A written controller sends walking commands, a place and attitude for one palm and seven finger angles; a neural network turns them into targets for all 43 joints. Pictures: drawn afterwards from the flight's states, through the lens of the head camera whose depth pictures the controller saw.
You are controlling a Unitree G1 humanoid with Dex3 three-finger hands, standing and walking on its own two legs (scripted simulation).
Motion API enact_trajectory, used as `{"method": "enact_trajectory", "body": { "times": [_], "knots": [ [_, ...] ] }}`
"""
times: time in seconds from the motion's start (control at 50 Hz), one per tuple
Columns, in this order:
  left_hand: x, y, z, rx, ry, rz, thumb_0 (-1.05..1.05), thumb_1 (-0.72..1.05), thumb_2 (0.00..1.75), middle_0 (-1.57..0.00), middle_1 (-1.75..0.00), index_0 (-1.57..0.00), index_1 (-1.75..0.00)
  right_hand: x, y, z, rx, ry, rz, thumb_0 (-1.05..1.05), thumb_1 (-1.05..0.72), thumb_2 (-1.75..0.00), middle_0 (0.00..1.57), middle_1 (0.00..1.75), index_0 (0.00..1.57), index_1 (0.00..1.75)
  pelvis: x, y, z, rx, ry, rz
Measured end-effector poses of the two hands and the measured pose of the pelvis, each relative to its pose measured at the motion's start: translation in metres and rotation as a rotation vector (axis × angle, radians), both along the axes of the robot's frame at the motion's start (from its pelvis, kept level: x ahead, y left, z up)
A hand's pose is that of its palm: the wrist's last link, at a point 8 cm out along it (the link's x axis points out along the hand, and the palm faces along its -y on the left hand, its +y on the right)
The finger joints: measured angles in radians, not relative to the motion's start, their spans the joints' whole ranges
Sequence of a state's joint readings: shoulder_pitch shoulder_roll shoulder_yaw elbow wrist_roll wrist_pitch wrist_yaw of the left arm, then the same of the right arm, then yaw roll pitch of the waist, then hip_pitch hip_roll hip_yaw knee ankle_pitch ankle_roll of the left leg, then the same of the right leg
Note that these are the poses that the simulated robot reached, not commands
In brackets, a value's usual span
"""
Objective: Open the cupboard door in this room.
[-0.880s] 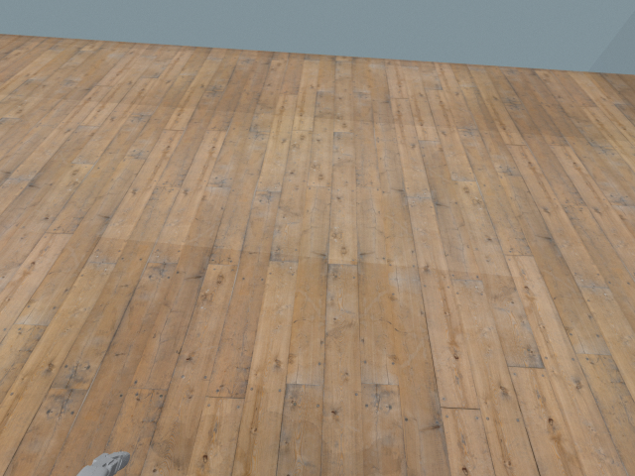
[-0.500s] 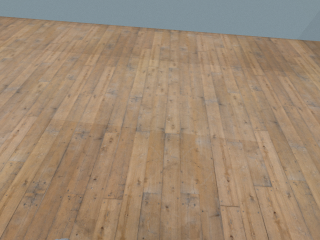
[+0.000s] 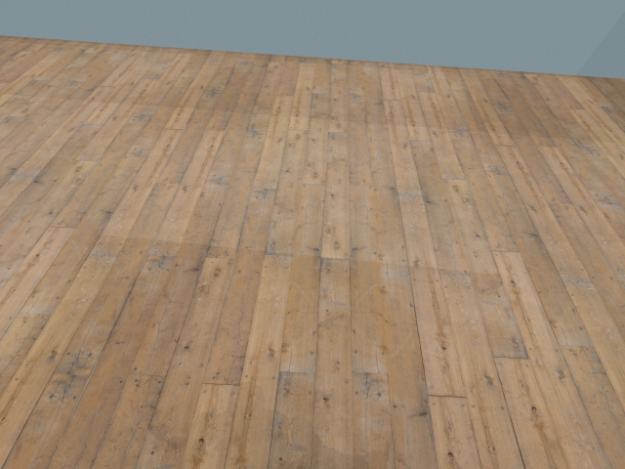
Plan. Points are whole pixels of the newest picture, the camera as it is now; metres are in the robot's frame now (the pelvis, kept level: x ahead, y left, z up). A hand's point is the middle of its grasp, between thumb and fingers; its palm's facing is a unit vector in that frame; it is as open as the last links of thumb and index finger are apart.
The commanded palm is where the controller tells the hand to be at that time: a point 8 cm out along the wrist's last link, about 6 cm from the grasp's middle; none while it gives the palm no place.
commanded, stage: stand and wait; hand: left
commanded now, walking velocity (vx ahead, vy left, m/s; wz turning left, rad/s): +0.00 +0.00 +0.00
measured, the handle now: out of the picture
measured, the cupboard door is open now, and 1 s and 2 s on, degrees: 0 0 0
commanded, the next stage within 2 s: turn or walk to find it in 0.02 s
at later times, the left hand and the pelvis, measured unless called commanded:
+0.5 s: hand out of the picture +0.03 +0.22 -0.19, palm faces +0.11 -0.96 -0.24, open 7.4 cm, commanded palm none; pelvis -0.02 +0.01 -0.01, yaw +7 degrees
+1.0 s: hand out of the picture -0.09 +0.17 -0.17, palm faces +0.40 -0.88 -0.26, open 7.4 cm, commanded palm none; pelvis -0.05 -0.03 -0.01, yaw +23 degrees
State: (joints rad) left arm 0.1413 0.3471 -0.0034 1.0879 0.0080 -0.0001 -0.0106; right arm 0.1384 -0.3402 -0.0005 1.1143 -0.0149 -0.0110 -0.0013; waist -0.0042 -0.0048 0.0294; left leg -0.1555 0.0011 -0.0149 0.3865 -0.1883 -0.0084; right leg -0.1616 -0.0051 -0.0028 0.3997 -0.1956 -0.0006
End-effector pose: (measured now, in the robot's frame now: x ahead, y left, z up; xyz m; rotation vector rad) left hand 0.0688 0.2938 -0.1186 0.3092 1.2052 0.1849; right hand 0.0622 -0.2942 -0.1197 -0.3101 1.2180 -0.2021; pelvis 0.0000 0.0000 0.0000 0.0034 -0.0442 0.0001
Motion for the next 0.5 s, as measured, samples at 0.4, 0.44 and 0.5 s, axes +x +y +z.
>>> {"method": "enact_trajectory", "body": {
  "times": [0.4, 0.44, 0.5],
  "knots": [
    [-0.040, -0.019, -0.036, -0.093, 0.039, 0.106, 0.01, 0.91, 0.90, -0.20, -0.30, -0.20, -0.30, -0.011, 0.054, -0.023, 0.072, 0.072, 0.049, 0.00, -0.91, -0.90, 0.20, 0.30, 0.21, 0.30, -0.011, 0.014, -0.017, -0.012, 0.031, 0.086],
    [-0.046, -0.020, -0.039, -0.099, 0.051, 0.122, 0.01, 0.91, 0.90, -0.20, -0.30, -0.20, -0.30, -0.014, 0.063, -0.024, 0.086, 0.073, 0.054, 0.00, -0.90, -0.90, 0.20, 0.30, 0.21, 0.30, -0.014, 0.014, -0.017, -0.009, 0.035, 0.097],
    [-0.054, -0.023, -0.034, -0.096, 0.050, 0.151, 0.01, 0.91, 0.90, -0.20, -0.30, -0.20, -0.30, -0.020, 0.071, -0.023, 0.105, 0.084, 0.065, 0.00, -0.90, -0.90, 0.21, 0.30, 0.21, 0.30, -0.019, 0.010, -0.013, -0.015, 0.045, 0.126]
  ]
}}
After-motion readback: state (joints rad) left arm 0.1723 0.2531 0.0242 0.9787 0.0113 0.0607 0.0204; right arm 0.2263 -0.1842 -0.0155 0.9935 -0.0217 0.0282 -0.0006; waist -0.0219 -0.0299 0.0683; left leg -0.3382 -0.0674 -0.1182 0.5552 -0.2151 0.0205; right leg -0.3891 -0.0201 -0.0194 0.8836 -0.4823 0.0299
